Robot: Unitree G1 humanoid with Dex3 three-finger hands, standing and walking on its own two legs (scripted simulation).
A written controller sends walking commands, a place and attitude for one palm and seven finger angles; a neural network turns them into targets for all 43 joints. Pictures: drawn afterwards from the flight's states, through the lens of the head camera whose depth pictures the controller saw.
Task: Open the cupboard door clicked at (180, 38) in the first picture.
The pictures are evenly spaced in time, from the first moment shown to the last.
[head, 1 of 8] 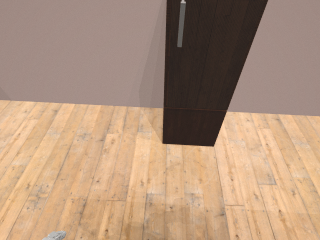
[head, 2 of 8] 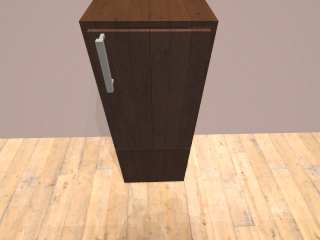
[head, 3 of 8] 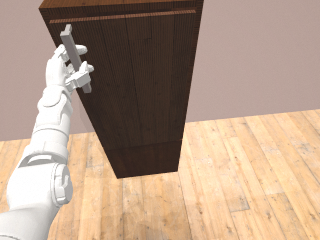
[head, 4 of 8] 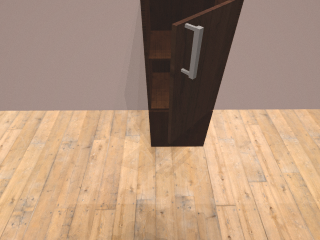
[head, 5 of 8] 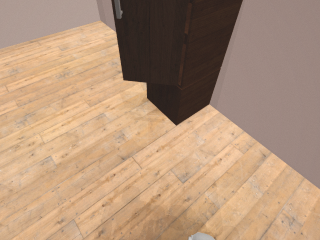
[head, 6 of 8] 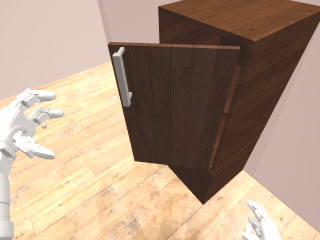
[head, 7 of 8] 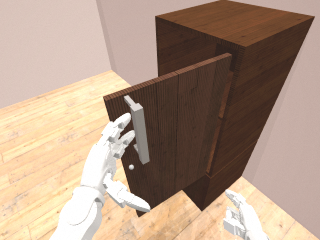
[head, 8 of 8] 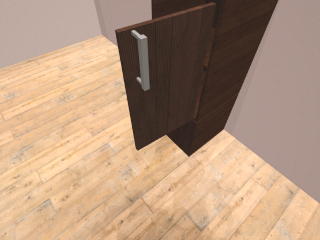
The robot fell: no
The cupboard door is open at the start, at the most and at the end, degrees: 0 89 85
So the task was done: yes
